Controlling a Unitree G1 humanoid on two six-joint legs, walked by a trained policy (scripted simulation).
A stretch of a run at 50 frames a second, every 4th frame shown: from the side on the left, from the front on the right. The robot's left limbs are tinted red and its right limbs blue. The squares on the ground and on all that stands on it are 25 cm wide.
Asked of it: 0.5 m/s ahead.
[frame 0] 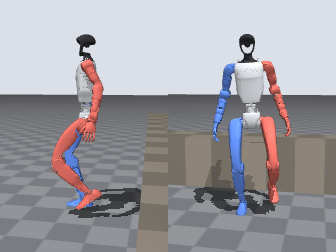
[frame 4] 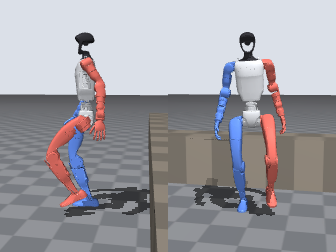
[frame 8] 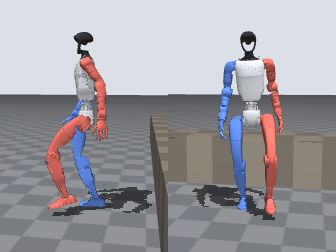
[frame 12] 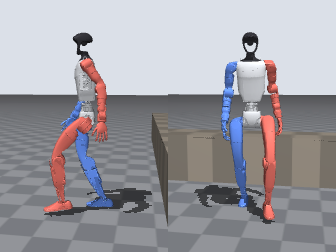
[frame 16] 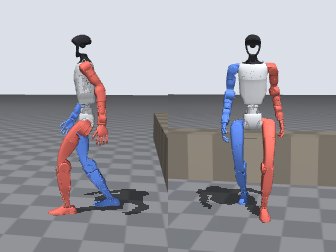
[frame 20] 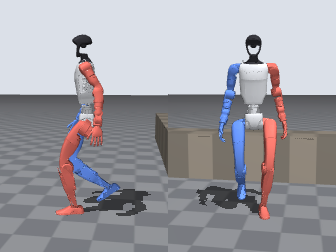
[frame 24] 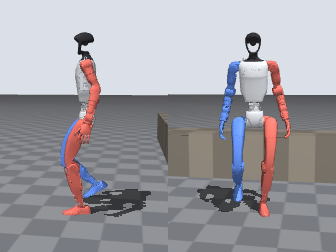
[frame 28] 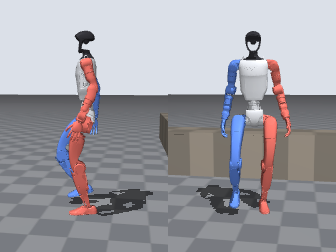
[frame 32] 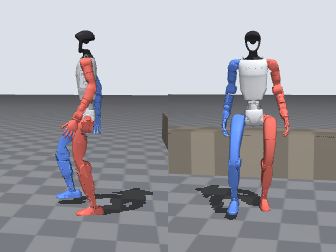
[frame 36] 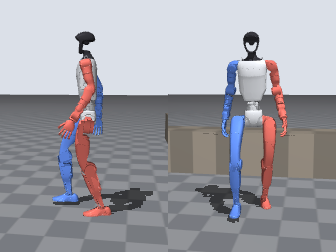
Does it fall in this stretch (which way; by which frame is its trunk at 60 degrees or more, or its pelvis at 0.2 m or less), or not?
no
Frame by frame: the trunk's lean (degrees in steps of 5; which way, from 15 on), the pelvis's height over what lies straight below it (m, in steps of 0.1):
0: 5, 0.8
4: 5, 0.8
8: 5, 0.8
12: 5, 0.8
16: 5, 0.7
20: 5, 0.7
24: 5, 0.8
28: 0, 0.8
32: 0, 0.8
36: 5, 0.8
